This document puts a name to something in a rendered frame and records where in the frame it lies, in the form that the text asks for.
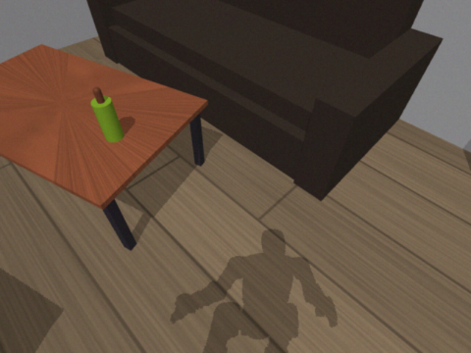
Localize coffee table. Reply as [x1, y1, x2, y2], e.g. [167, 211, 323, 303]
[0, 44, 208, 251]

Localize sofa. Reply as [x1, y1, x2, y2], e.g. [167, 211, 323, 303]
[87, 0, 443, 201]

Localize bottle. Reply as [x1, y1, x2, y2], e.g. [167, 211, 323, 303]
[91, 87, 124, 143]

